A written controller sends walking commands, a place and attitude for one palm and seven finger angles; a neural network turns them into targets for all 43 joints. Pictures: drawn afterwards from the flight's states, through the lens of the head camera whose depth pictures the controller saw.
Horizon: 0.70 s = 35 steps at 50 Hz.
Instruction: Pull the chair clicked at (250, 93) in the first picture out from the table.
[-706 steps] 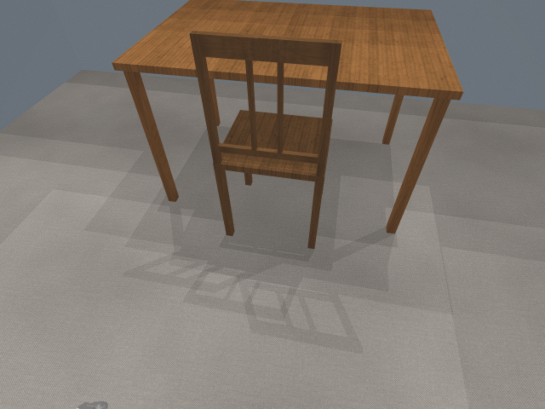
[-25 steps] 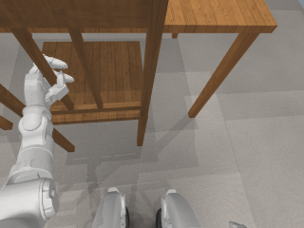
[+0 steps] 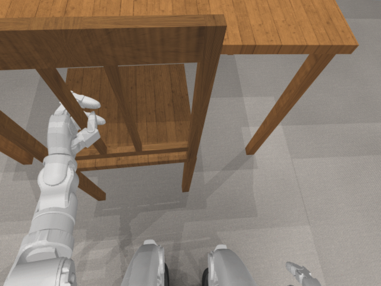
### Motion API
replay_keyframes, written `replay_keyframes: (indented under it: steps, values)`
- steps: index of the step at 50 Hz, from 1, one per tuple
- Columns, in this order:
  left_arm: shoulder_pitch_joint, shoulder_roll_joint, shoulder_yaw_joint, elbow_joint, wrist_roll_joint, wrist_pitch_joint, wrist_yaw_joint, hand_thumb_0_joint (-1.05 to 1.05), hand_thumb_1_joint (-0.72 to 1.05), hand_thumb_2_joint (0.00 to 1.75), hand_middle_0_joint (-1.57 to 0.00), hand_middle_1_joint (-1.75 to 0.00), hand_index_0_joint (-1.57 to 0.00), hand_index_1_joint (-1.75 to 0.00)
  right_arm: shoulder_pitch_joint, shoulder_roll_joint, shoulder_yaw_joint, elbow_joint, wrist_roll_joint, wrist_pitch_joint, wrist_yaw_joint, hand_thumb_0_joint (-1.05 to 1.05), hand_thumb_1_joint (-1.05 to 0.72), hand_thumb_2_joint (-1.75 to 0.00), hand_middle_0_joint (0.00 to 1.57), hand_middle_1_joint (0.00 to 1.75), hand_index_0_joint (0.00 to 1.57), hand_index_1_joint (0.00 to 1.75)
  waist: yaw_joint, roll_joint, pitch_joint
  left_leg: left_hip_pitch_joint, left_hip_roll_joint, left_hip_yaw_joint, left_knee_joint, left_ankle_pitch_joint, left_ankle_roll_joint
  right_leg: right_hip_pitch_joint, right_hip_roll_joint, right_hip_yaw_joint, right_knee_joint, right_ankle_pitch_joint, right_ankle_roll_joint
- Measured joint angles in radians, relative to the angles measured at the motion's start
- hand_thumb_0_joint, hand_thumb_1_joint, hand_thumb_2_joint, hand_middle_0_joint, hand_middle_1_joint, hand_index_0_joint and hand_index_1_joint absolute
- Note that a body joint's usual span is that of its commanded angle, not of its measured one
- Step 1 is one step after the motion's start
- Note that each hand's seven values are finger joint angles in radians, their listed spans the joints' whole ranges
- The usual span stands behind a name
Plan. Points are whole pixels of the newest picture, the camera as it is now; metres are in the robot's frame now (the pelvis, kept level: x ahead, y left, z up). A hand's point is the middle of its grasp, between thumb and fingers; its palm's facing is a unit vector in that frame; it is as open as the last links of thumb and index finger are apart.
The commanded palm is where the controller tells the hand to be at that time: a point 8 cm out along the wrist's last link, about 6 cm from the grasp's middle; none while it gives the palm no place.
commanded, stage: step backward, pulling the chair out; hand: left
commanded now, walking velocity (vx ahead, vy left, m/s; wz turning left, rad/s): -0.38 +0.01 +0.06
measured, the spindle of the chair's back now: (82, 120) +0.44 +0.22 +0.02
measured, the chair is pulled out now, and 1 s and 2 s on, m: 0.03 0.16 0.22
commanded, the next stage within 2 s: none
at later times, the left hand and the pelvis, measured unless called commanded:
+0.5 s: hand (104, 144) +0.38 +0.17 +0.03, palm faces +0.11 -0.98 -0.17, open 4.8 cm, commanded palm +0.36 +0.21 +0.02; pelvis -0.01 +0.00 +0.09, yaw -1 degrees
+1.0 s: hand (114, 195) +0.28 +0.14 +0.03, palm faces +0.09 -0.98 -0.18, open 4.9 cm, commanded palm +0.29 +0.19 +0.03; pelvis -0.07 -0.01 +0.09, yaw +2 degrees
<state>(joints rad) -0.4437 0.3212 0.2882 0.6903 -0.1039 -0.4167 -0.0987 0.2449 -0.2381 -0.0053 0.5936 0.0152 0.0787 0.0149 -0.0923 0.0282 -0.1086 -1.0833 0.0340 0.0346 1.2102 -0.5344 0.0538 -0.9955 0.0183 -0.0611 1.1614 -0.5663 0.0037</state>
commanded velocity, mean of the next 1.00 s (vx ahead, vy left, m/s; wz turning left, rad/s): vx -0.38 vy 0.00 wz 0.07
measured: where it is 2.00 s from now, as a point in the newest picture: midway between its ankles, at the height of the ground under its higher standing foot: outside the picture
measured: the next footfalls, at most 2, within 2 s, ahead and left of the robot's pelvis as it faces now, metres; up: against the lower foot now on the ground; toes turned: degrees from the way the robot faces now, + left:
left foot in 1.56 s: -0.12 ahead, +0.14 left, +0.00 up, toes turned +4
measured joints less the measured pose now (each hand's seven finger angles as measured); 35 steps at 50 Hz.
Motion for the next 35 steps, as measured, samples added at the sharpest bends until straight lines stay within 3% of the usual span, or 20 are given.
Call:
replay_keyframes:
  steps: [2, 5, 7, 12, 18, 25, 35]
  values:
    - [-0.010, 0.010, -0.050, 0.016, 0.040, 0.097, 0.066, 0.00, 0.78, 0.81, -0.48, -1.44, -0.46, -1.45, 0.000, 0.008, 0.004, -0.009, 0.017, 0.027, -0.034, 0.00, -0.90, -0.89, 0.20, 0.30, 0.20, 0.30, 0.006, 0.007, 0.038, 0.093, -0.007, 0.000, -0.078, 0.029, -0.005, 0.094, -0.003, 0.000, -0.079, 0.027, 0.002]
    - [-0.041, -0.025, -0.080, 0.121, 0.020, 0.188, 0.141, 0.00, 0.77, 0.80, -0.41, -1.31, -0.47, -1.45, 0.021, 0.013, 0.021, -0.010, 0.035, 0.051, -0.067, 0.00, -0.90, -0.89, 0.20, 0.30, 0.20, 0.30, 0.014, 0.009, 0.044, 0.220, -0.015, 0.006, -0.225, 0.086, 0.002, 0.218, -0.005, 0.007, -0.229, 0.090, 0.003]
    - [-0.070, -0.041, -0.083, 0.211, 0.021, 0.215, 0.170, 0.00, 0.78, 0.80, -0.39, -1.25, -0.48, -1.45, 0.036, 0.013, 0.031, -0.003, 0.039, 0.056, -0.080, 0.00, -0.90, -0.89, 0.20, 0.30, 0.20, 0.30, 0.013, 0.003, 0.039, 0.291, -0.019, 0.008, -0.314, 0.123, -0.002, 0.288, -0.007, 0.010, -0.316, 0.127, 0.001]
    - [-0.124, -0.037, -0.102, 0.379, 0.038, 0.225, 0.185, 0.02, 0.77, 0.80, -0.37, -1.17, -0.49, -1.45, 0.051, -0.003, 0.024, 0.031, 0.038, 0.043, -0.095, 0.00, -0.90, -0.89, 0.20, 0.30, 0.20, 0.30, 0.001, -0.008, 0.052, 0.415, -0.018, 0.008, -0.449, 0.182, -0.003, 0.407, -0.001, 0.010, -0.449, 0.210, 0.006]
    - [-0.120, -0.030, -0.124, 0.406, 0.050, 0.204, 0.168, 0.01, 0.78, 0.80, -0.36, -1.17, -0.50, -1.45, 0.053, -0.028, -0.008, 0.071, 0.027, 0.009, -0.102, 0.00, -0.90, -0.89, 0.20, 0.30, 0.20, 0.30, -0.004, -0.024, 0.103, 0.494, -0.024, 0.030, -0.518, 0.218, 0.001, 0.480, -0.005, 0.032, -0.516, 0.232, 0.004]
    - [-0.085, -0.050, -0.108, 0.364, 0.039, 0.194, 0.171, 0.01, 0.78, 0.80, -0.35, -1.17, -0.50, -1.45, 0.042, -0.027, -0.018, 0.100, 0.026, -0.010, -0.099, 0.00, -0.90, -0.89, 0.20, 0.30, 0.20, 0.30, 0.001, 0.000, 0.169, 0.535, -0.005, 0.037, -0.558, 0.255, -0.010, 0.522, 0.014, 0.040, -0.569, 0.274, -0.006]
    - [-0.081, -0.083, -0.149, 0.384, 0.026, 0.207, 0.203, 0.01, 0.78, 0.80, -0.33, -1.17, -0.50, -1.45, 0.015, -0.016, -0.004, 0.130, 0.050, -0.044, -0.116, 0.00, -0.90, -0.89, 0.20, 0.30, 0.20, 0.30, 0.004, 0.001, 0.175, 0.541, -0.001, 0.021, -0.594, 0.319, -0.026, 0.524, 0.019, 0.022, -0.588, 0.324, -0.022]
